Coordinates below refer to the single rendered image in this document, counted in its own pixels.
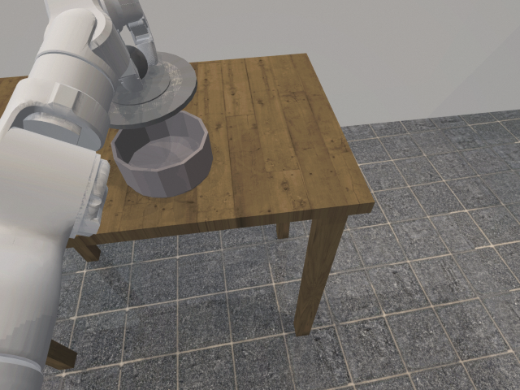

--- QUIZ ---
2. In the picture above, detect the pot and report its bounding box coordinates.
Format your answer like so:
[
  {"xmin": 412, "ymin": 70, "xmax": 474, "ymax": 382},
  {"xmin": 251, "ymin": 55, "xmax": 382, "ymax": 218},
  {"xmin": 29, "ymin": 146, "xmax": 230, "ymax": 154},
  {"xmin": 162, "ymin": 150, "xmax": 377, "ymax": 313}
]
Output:
[{"xmin": 111, "ymin": 110, "xmax": 213, "ymax": 198}]

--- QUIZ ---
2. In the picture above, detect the knob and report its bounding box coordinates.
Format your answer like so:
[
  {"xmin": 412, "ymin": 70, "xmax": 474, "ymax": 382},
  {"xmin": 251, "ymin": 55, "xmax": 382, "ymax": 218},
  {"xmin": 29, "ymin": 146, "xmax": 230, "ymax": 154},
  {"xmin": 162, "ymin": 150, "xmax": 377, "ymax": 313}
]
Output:
[{"xmin": 126, "ymin": 45, "xmax": 148, "ymax": 79}]

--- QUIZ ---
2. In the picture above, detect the robot left hand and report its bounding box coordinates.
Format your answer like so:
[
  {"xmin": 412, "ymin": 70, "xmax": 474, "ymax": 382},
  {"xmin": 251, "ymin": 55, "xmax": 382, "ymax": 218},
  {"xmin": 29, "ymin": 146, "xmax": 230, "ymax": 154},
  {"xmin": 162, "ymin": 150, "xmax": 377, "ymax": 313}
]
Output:
[{"xmin": 118, "ymin": 0, "xmax": 158, "ymax": 93}]

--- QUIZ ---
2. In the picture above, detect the robot left forearm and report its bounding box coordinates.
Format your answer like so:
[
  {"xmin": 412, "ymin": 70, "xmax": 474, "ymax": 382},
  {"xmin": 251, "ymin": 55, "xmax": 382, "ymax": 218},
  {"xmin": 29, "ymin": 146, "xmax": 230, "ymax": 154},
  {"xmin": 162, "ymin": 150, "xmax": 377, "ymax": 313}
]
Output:
[{"xmin": 0, "ymin": 0, "xmax": 130, "ymax": 151}]

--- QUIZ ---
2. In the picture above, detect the left robot upper arm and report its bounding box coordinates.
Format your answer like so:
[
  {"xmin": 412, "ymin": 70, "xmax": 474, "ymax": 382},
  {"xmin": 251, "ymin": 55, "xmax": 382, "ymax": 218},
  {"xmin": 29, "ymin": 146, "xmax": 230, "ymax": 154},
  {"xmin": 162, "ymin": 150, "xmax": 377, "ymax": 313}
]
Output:
[{"xmin": 0, "ymin": 127, "xmax": 111, "ymax": 390}]

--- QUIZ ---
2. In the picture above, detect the lid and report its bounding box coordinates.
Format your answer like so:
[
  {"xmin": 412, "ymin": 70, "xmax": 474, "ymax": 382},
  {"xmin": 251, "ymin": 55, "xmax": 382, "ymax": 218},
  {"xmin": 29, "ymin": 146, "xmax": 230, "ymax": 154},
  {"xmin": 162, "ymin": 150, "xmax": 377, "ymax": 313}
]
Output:
[{"xmin": 108, "ymin": 51, "xmax": 197, "ymax": 129}]

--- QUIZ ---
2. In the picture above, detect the table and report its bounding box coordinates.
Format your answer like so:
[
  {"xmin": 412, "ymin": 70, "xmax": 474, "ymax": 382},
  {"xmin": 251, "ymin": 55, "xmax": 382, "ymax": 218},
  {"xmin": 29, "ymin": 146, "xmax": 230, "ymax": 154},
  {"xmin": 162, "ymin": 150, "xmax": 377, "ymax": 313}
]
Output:
[{"xmin": 0, "ymin": 53, "xmax": 375, "ymax": 370}]

